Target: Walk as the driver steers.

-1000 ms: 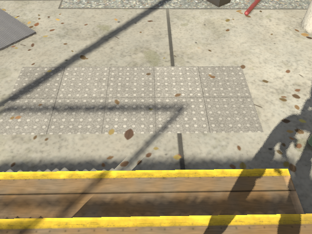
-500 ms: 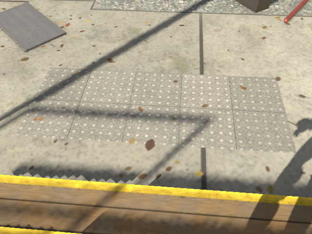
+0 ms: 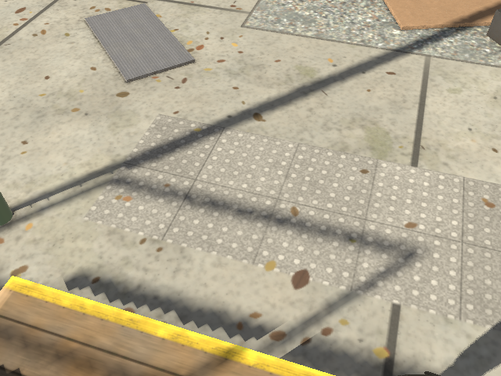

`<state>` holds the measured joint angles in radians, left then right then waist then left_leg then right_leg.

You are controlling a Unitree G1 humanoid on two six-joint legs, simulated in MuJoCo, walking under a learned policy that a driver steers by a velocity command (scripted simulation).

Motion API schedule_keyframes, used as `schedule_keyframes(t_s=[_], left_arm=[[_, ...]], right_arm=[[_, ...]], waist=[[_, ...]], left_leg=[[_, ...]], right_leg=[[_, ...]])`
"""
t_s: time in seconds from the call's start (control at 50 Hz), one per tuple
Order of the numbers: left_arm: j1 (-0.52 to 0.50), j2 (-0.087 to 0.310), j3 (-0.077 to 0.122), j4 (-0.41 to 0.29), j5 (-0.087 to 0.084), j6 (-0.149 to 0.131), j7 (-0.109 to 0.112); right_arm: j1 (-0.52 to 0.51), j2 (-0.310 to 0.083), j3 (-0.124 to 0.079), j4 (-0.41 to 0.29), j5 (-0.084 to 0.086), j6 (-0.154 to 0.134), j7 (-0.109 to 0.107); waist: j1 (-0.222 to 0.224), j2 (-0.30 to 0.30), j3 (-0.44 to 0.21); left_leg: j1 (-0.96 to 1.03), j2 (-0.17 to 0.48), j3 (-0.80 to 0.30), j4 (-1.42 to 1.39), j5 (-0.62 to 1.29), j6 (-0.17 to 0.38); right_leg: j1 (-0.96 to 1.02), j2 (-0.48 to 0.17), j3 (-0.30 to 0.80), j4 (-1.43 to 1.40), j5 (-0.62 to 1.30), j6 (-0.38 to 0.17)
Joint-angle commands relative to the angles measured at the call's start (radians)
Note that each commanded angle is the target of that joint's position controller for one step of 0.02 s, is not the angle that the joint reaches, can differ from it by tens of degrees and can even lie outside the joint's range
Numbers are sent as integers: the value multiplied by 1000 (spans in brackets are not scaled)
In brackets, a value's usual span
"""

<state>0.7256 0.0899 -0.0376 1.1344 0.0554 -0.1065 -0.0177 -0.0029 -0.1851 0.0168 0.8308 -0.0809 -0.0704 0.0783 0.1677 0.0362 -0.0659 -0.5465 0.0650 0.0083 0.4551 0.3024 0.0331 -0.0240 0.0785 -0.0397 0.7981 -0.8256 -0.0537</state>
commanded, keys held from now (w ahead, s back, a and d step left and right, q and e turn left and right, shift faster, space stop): e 0.70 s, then no key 0.10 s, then q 0.04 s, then w+q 0.16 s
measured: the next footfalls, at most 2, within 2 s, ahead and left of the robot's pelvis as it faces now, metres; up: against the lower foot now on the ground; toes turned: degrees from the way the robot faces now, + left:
left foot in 0.06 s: +0.17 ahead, +0.11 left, -0.15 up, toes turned +7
right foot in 0.46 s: +0.20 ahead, -0.14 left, -0.15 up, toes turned -18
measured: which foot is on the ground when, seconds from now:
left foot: up 0.00-0.04, down 0.06-0.50, up 0.52-0.90, down 0.92-1.00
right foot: down 0.00-0.06, up 0.08-0.44, down 0.46-0.96, up 0.98-1.00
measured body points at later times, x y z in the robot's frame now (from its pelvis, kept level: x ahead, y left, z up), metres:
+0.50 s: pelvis +0.17 -0.03 -0.09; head +0.19 -0.05 +0.35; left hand +0.35 +0.18 -0.20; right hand +0.20 -0.31 -0.22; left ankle +0.13 +0.11 -0.80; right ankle +0.17 -0.13 -0.79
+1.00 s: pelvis +0.20 -0.02 -0.09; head +0.22 -0.04 +0.36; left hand +0.40 +0.17 -0.20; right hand +0.17 -0.28 -0.23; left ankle +0.19 +0.11 -0.80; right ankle +0.16 -0.13 -0.80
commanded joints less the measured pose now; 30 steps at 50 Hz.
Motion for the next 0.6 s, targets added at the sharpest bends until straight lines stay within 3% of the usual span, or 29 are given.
schedule_keyframes(t_s=[0.02,0.04,0.06,0.08,0.1,0.12,0.14,0.16,0.18,0.2,0.22,0.24,0.26,0.28,0.3,0.32,0.34,0.38,0.42,0.44,0.46,0.48,0.5,0.52,0.54,0.56,0.58,0.6], left_arm=[[5,149,38,-16,-9,12,-3],[-46,158,38,-27,-2,24,-20],[-79,127,24,-40,25,35,-55],[119,-2,4,-5,-4,30,-84],[7,104,30,-74,-23,18,-102],[-185,125,43,-163,-39,16,-103],[-259,158,53,-190,-26,14,-88],[-256,101,42,-195,-12,14,-71],[-277,77,40,-175,-4,11,-59],[-253,59,42,-167,16,7,-53],[-198,62,54,-126,16,6,-56],[-188,47,53,-119,28,8,-65],[-211,51,55,-131,24,7,-61],[-230,55,55,-148,26,13,-55],[-271,77,58,-188,20,17,-45],[-257,65,54,-196,21,16,-45],[-302,91,63,-233,22,21,-39],[-410,148,84,-309,44,31,-26],[-480,154,93,-358,55,36,-17],[-497,152,98,-376,53,35,-13],[-508,176,113,-389,37,29,-15],[-435,238,144,-369,11,11,-9],[-321,390,183,-338,-11,-18,23],[-236,456,184,-342,7,-41,33],[-135,426,189,-281,36,-75,17],[-177,379,184,-284,16,-83,-2],[-249,325,170,-291,-24,-65,-7],[-332,316,163,-296,-43,-46,-17]], right_arm=[[-23,-68,-20,-5,-1,-14,-7],[219,-113,-40,80,8,-19,-18],[553,-181,-69,151,12,-20,-35],[782,-261,-90,219,15,-10,-18],[795,-238,-96,223,-19,-2,-14],[647,-255,-109,204,-14,0,-24],[407,-199,-89,115,13,-1,-29],[245,-152,-66,77,32,-5,-26],[179,-110,-54,51,44,-23,-33],[167,-98,-52,34,34,-38,-39],[181,-134,-74,25,18,-55,-51],[179,-160,-81,25,4,-60,-56],[189,-164,-87,28,-3,-63,-64],[191,-181,-99,13,-22,-60,-76],[193,-160,-97,2,-19,-58,-87],[198,-137,-93,-7,-43,-52,-97],[206,-117,-89,-6,-37,-49,-103],[249,-152,-105,-2,-4,-49,-118],[264,-195,-124,-11,1,-53,-129],[247,-222,-135,-22,7,-56,-133],[192,-270,-150,-41,12,-63,-132],[136,-306,-163,-57,8,-68,-121],[154,-229,-155,-113,16,-70,-103],[130,-178,-141,-181,36,-70,-81],[30,-157,-126,-224,96,-58,-72],[-41,-122,-114,-282,122,-46,-77],[-45,-175,-130,-265,92,-29,-93],[25,-162,-122,-237,55,-15,-106]], waist=[[-75,-47,169],[-188,3,118],[-310,62,-30],[-288,306,-439],[-334,121,-482],[-314,48,-266],[-241,-82,-156],[-144,-44,-54],[-95,-36,97],[-59,50,96],[-62,8,70],[-46,-2,46],[-47,11,20],[-65,14,-9],[-70,20,-9],[-81,16,-16],[-91,-5,2],[-134,-3,33],[-166,-1,51],[-170,6,55],[-148,15,50],[-97,-26,13],[-78,-291,-118],[-95,-347,-239],[-34,-145,-117],[-18,-198,-22],[-56,-140,-14],[-121,-114,-18]], left_leg=[[270,-18,47,-127,-2,9],[552,4,64,-235,185,36],[1015,121,3,-140,501,135],[1489,404,-157,259,1170,416],[1466,476,-270,286,1259,462],[1256,457,-222,190,979,395],[908,433,-149,81,762,345],[605,390,-77,17,686,312],[256,282,0,-119,547,282],[142,260,29,-155,509,288],[106,225,84,-182,418,303],[107,200,124,-186,346,289],[138,210,107,-171,350,282],[190,230,105,-135,353,286],[237,271,86,-131,349,279],[236,302,84,-70,290,267],[258,331,78,-54,216,253],[309,344,92,5,106,213],[311,336,124,61,4,159],[278,323,143,82,-38,132],[232,284,181,136,-7,101],[166,225,223,281,-36,69],[69,81,267,561,-460,-28],[-101,-83,162,806,-1127,-74],[-260,-72,0,842,-1162,-63],[-372,-53,-86,789,-1133,-70],[-330,-21,-108,832,-1098,-78],[-271,-10,-109,860,-1037,-96]], right_leg=[[-210,-134,197,30,919,-96],[-319,-99,156,213,929,-66],[-591,-87,140,484,810,-7],[-723,-6,54,1071,-38,88],[-868,-43,111,1226,-120,121],[-1030,-81,82,1174,-92,111],[-914,-157,107,944,-5,88],[-757,-204,130,802,52,81],[-583,-224,104,590,211,74],[-475,-207,83,499,329,71],[-419,-173,51,375,533,62],[-385,-181,35,243,645,51],[-389,-187,33,221,700,45],[-417,-195,35,229,727,50],[-463,-219,69,199,723,53],[-458,-227,99,307,840,50],[-514,-243,119,302,807,49],[-571,-239,89,290,685,36],[-537,-221,27,240,632,23],[-468,-197,-15,191,606,17],[-346,-152,-67,115,585,3],[-166,-79,-119,2,674,-24],[59,-191,117,-203,1342,-188],[209,-382,494,-318,1648,-410],[208,-441,492,-308,1750,-393],[101,-483,584,-363,1416,-379],[32,-453,525,-330,1417,-358],[-51,-434,445,-290,1476,-333]])
Velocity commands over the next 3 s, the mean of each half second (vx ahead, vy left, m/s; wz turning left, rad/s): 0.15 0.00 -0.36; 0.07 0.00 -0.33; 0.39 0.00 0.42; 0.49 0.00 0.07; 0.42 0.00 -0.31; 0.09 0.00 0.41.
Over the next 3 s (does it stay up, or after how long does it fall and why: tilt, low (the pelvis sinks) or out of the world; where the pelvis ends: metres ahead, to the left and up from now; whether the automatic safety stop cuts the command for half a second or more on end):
stays up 1.07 -0.18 -0.36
